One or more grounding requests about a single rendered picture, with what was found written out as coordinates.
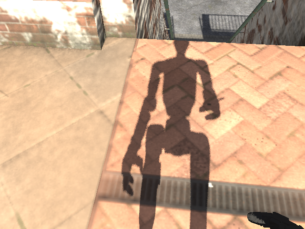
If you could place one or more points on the robot right hand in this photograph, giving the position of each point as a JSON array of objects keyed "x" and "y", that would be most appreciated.
[{"x": 272, "y": 220}]

